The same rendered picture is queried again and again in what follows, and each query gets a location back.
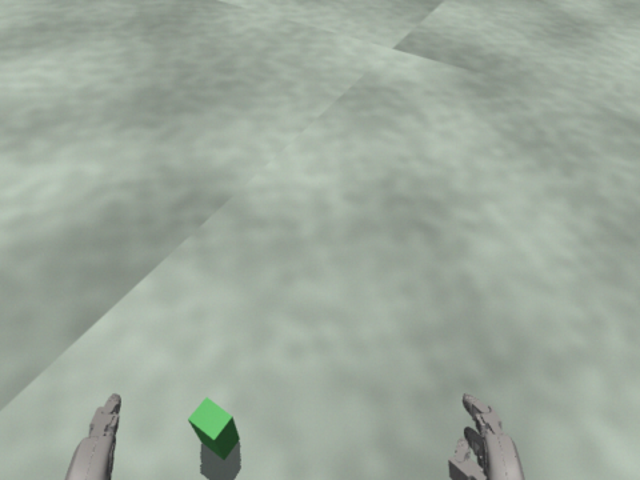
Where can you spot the carton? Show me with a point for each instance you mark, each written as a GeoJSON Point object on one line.
{"type": "Point", "coordinates": [215, 428]}

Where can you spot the right robot hand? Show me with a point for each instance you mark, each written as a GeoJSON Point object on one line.
{"type": "Point", "coordinates": [496, 452]}

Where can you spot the left robot hand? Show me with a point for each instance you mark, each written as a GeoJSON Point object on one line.
{"type": "Point", "coordinates": [93, 457]}

